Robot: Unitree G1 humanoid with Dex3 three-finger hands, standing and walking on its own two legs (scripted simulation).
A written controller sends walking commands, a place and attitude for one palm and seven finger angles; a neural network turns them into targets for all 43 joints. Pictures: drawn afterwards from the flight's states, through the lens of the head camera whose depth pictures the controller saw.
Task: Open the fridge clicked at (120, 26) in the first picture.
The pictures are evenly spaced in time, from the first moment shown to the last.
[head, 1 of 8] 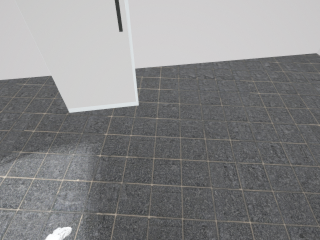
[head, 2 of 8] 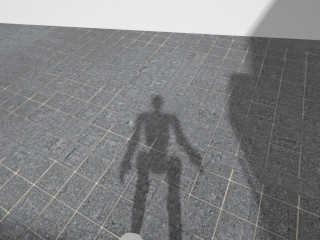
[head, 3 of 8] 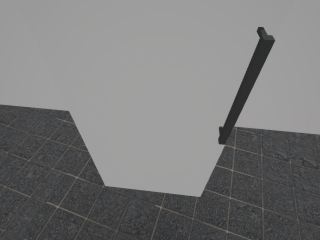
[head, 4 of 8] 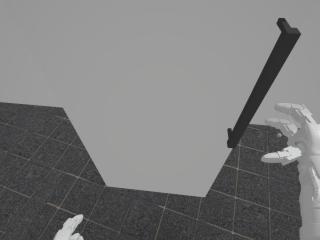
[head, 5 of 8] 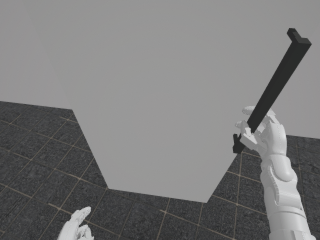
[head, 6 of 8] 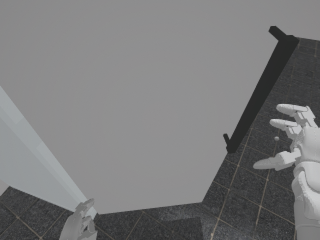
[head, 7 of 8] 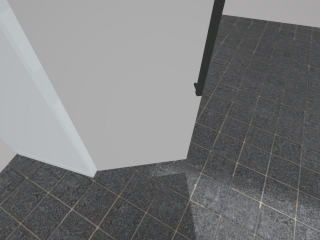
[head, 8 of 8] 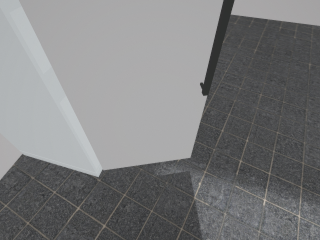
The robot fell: no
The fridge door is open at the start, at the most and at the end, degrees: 0 66 65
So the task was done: yes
